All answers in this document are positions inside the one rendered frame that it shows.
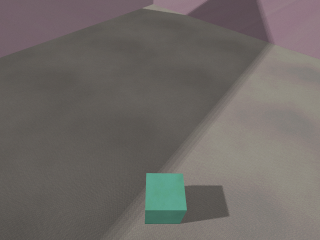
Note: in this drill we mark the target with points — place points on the carton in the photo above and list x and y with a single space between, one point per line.
165 199

